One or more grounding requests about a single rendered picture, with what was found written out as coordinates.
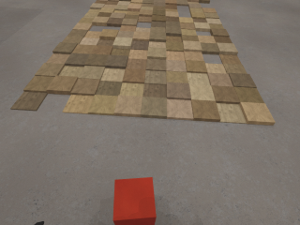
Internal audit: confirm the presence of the carton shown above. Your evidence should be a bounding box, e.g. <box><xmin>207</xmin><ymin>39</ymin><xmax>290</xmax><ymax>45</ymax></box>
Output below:
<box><xmin>112</xmin><ymin>177</ymin><xmax>157</xmax><ymax>225</ymax></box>

